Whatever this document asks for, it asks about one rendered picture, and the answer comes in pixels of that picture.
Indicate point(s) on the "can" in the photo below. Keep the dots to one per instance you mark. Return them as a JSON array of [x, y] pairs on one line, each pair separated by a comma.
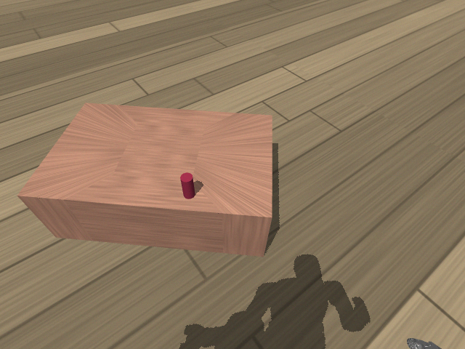
[[187, 185]]

